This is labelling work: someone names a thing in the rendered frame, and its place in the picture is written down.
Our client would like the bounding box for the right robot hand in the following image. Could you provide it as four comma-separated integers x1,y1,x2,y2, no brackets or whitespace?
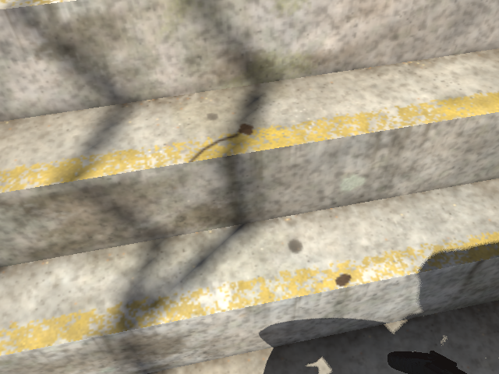
388,351,467,374

